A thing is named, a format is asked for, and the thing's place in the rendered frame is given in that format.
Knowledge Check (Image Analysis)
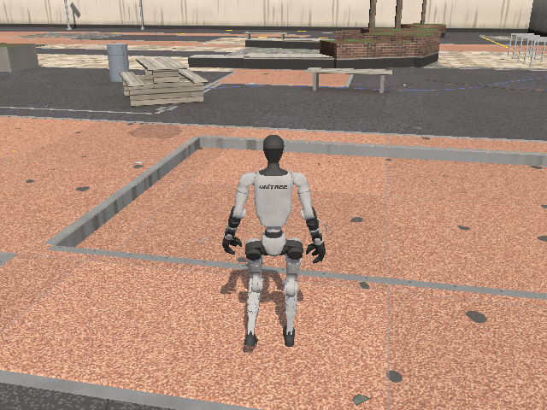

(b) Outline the humanoid robot torso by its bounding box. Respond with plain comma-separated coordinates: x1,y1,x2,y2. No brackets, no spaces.
253,168,293,256

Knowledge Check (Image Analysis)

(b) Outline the right robot forearm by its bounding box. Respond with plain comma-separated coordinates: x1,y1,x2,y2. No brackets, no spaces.
306,207,323,245

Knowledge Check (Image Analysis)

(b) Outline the right robot hand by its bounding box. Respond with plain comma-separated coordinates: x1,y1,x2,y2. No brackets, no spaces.
306,242,326,264

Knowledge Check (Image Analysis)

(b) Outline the left robot hand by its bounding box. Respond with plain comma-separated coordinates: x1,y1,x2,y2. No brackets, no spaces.
222,237,242,255

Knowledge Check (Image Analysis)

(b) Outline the robot head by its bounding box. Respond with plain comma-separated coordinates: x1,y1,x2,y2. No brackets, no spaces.
259,135,288,176

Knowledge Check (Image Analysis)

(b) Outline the right robot upper arm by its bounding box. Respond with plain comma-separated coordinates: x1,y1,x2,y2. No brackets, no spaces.
291,172,315,220

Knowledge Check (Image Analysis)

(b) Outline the left robot upper arm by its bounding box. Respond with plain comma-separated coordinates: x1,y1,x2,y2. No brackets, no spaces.
232,172,256,219

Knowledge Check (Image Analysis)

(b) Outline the left robot forearm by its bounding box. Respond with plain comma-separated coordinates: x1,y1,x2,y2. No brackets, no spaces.
224,206,241,240

